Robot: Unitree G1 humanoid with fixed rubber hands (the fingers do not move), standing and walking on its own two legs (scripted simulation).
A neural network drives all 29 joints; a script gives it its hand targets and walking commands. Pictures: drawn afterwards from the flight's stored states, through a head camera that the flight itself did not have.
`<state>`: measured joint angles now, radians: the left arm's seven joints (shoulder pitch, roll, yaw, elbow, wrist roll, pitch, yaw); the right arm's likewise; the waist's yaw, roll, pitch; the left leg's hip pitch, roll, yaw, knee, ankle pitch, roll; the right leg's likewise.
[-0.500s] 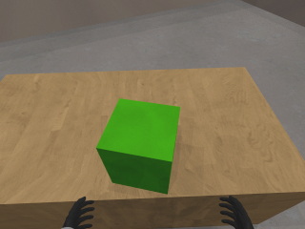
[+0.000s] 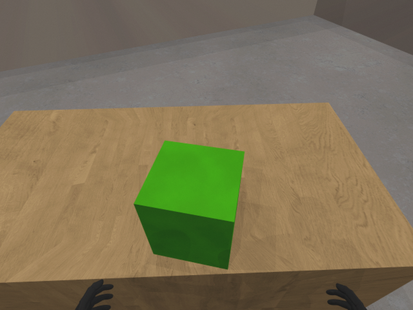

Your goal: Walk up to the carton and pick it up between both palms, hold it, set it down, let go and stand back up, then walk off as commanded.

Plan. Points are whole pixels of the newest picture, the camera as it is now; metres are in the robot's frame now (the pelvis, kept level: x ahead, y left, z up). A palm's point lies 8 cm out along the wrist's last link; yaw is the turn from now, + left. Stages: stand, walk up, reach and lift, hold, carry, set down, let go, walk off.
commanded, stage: stand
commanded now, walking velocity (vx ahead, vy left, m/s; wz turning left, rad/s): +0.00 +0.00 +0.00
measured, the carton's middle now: (196, 205) +0.40 +0.05 -0.09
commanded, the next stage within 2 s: walk off in 0.98 s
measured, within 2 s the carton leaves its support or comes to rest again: neither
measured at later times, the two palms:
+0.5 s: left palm out of the picture +0.13 +0.27 -0.08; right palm out of the picture +0.12 -0.27 -0.09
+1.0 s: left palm out of the picture +0.12 +0.27 -0.09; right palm out of the picture +0.12 -0.27 -0.09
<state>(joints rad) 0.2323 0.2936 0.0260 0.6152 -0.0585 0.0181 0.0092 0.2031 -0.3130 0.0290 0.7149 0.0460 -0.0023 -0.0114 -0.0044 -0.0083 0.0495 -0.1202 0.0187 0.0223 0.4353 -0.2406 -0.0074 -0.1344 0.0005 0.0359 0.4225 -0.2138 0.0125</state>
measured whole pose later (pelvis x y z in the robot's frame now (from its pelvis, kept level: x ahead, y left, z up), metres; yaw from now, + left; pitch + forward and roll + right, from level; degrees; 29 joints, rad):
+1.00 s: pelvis +0.00 +0.00 +0.00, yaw +0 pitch -4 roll +0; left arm 0.23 0.31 0.03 0.68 -0.06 0.01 0.01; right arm 0.20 -0.32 0.03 0.75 0.05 -0.01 -0.01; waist 0.00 -0.01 0.06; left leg -0.12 0.02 0.02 0.44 -0.24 -0.01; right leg -0.13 0.00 0.04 0.42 -0.21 0.01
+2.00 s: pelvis -0.23 -0.05 -0.03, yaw +0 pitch -5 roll +3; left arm 0.24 0.33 0.06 0.70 -0.05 0.06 0.03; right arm 0.28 -0.39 0.01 0.76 0.05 0.09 -0.02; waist -0.01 0.02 0.15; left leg -0.31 -0.10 -0.03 0.91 -0.50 0.00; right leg -0.44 0.00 0.04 0.55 -0.05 -0.05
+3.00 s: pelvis -0.56 -0.03 -0.01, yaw +0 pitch -5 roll +1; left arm 0.30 0.34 0.09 0.70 -0.04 0.04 0.00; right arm 0.33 -0.38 -0.01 0.68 0.05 0.00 -0.01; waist 0.00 -0.02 0.11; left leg -0.19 -0.05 -0.07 0.57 -0.29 0.02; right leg -0.23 0.01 0.11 0.59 -0.29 0.00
